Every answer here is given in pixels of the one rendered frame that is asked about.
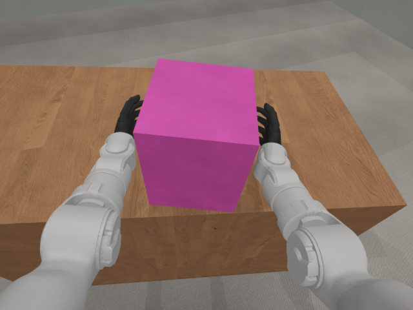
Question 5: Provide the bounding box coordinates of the robot left hand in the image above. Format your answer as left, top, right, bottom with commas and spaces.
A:
114, 95, 144, 138

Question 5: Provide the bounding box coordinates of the robot right forearm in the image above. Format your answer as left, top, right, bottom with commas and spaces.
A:
254, 143, 368, 268

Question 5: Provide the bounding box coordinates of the robot right hand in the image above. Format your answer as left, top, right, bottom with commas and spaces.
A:
257, 103, 281, 146

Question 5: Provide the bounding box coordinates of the robot right upper arm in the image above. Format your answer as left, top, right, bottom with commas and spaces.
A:
287, 224, 413, 310

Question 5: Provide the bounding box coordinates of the carton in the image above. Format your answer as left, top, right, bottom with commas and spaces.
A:
133, 59, 259, 212

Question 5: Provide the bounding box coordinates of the pedestal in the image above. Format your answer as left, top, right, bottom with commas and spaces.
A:
0, 65, 407, 285

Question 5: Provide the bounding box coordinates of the robot left upper arm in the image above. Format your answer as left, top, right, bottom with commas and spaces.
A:
0, 205, 121, 310

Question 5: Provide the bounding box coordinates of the robot left forearm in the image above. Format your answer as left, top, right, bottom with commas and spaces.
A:
40, 132, 136, 260

